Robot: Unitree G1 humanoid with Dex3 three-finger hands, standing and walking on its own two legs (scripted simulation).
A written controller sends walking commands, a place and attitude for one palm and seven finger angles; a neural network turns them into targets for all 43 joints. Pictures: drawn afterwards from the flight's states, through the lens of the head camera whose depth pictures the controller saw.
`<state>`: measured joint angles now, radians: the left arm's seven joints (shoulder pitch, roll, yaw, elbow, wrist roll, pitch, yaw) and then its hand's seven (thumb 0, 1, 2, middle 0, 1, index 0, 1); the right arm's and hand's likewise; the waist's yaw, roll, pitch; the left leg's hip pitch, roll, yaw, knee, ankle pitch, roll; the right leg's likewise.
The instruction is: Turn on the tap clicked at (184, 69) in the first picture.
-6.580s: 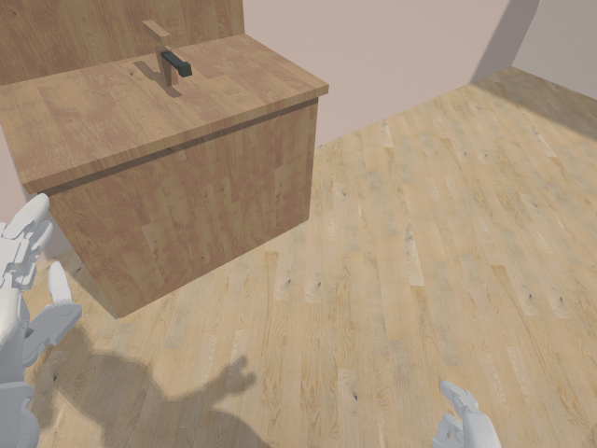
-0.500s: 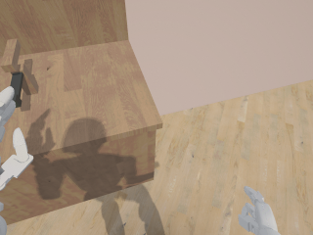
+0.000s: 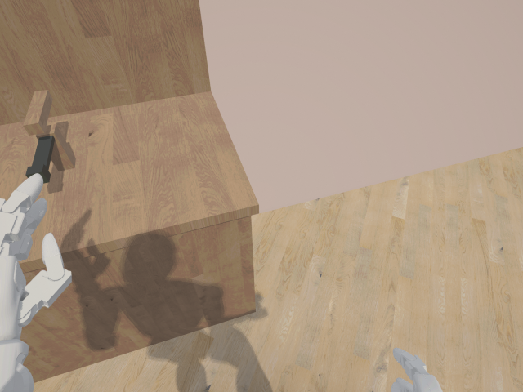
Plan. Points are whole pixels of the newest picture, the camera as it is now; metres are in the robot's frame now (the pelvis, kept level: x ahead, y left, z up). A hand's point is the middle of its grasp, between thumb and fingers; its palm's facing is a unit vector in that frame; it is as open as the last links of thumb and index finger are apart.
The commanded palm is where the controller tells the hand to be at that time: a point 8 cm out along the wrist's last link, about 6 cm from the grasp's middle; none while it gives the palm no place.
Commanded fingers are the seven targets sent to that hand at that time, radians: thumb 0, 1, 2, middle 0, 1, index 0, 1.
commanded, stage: come to a stop and stand still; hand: left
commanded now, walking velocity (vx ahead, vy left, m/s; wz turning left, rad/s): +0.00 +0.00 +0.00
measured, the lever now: (38, 174) +0.47 +0.46 +0.06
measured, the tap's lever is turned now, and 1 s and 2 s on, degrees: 0 0 0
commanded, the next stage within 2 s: look again from close up in 0.38 s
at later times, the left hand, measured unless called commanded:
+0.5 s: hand (41, 286) +0.19 +0.25 +0.17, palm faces +0.41 -0.81 -0.42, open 7.5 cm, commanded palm +0.14 +0.28 +0.18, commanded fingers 0.00 0.90 0.90 -0.20 -0.30 -0.20 -0.30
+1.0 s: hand (13, 228) +0.26 +0.31 +0.18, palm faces +0.43 -0.85 -0.31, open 7.5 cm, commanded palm +0.19 +0.34 +0.18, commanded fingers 0.00 0.90 0.90 -0.20 -0.30 -0.20 -0.30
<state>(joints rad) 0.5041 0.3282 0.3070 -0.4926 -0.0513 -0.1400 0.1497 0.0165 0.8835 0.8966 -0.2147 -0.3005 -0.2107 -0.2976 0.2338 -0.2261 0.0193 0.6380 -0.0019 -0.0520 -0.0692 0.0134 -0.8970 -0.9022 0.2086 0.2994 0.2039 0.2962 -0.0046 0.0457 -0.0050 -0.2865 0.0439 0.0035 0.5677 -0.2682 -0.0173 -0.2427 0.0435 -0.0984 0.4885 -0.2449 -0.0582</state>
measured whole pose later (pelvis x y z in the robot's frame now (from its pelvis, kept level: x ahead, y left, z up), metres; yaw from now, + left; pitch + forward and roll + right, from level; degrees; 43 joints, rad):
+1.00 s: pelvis +0.03 +0.06 +0.00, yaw -1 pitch +1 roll -1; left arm 0.34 0.35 0.39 -0.46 -0.04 -0.24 0.11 0.02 0.89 0.90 -0.21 -0.30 -0.21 -0.30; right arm 0.21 -0.20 0.03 0.58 -0.02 -0.15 -0.01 0.01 -0.90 -0.90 0.21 0.30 0.20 0.30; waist 0.04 -0.04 0.02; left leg -0.23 -0.05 0.04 0.50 -0.30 0.08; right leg -0.22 -0.02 -0.03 0.46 -0.26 0.02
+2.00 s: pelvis +0.11 +0.12 +0.01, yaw +0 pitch +0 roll +4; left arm 0.43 0.32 0.33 -0.50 -0.03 -0.19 0.13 0.02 0.88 0.90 -0.21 -0.30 -0.21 -0.30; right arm 0.21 -0.24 0.00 0.60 -0.03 -0.10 -0.05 0.01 -0.90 -0.90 0.21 0.30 0.20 0.30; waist 0.03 -0.08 0.01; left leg -0.33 0.05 0.06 0.65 -0.32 0.01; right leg -0.33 -0.09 -0.13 0.53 -0.20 -0.06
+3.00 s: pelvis +0.09 +0.18 +0.00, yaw -2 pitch -4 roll +0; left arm 0.32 0.40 0.41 -0.48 -0.02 -0.23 0.12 0.02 0.88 0.90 -0.22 -0.30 -0.21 -0.30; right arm 0.26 -0.18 0.03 0.59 0.00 -0.20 -0.02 0.02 -0.90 -0.90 0.21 0.30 0.20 0.30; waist 0.03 -0.08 0.10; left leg -0.21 0.02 0.07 0.54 -0.27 0.02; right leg -0.28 -0.03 -0.03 0.47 -0.13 0.01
